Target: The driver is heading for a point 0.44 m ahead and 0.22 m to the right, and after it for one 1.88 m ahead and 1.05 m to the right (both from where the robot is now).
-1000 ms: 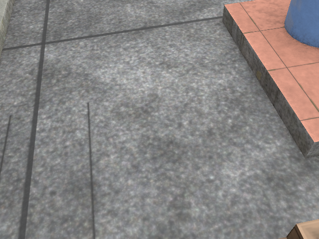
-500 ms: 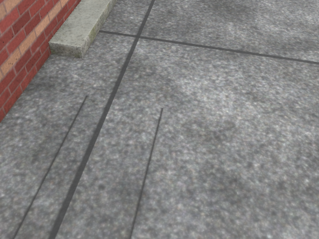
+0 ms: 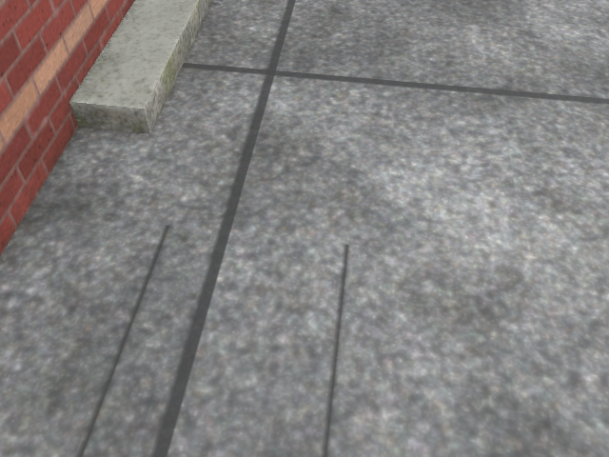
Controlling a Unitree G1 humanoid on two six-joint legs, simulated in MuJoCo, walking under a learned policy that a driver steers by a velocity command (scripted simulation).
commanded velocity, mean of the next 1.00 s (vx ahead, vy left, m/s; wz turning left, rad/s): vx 0.72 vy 0.00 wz -0.89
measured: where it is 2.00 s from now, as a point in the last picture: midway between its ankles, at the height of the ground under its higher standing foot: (340, 342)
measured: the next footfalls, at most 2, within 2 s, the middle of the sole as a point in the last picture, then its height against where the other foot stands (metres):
right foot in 0.10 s outside the picture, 0.15 m lower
left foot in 0.42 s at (250, 407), level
